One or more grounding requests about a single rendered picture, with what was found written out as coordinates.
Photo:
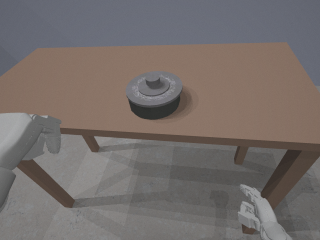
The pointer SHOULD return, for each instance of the knob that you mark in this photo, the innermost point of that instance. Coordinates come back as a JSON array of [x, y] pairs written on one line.
[[152, 80]]

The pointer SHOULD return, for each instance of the robot left hand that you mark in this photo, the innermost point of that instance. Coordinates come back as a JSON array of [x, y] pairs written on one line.
[[23, 135]]

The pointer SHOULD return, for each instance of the left robot forearm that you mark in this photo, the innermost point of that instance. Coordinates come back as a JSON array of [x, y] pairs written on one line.
[[7, 178]]

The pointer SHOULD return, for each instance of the robot right hand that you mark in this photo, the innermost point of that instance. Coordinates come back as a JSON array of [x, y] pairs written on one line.
[[252, 216]]

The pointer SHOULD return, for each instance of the table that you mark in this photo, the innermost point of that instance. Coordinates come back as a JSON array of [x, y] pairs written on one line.
[[234, 94]]

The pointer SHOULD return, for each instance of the pot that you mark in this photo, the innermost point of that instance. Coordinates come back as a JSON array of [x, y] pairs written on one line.
[[154, 113]]

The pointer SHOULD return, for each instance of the right robot forearm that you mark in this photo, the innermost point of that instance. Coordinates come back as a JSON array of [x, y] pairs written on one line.
[[271, 230]]

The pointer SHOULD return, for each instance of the lid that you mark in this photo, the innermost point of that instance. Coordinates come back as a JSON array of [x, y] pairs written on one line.
[[167, 91]]

